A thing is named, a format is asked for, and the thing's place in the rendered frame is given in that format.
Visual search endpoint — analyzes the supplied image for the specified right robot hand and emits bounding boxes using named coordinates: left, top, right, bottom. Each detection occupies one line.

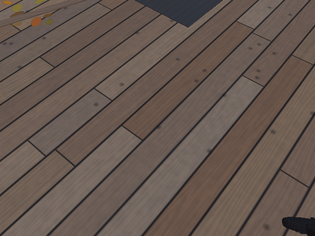
left=282, top=216, right=315, bottom=236

